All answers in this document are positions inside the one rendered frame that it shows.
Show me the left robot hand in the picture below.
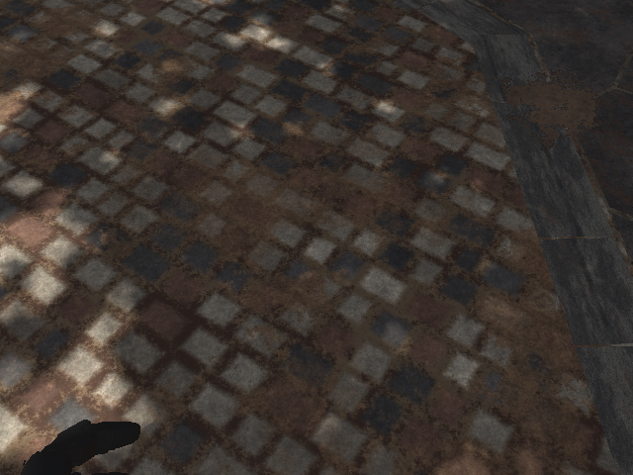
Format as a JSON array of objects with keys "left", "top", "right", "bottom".
[{"left": 21, "top": 420, "right": 140, "bottom": 475}]

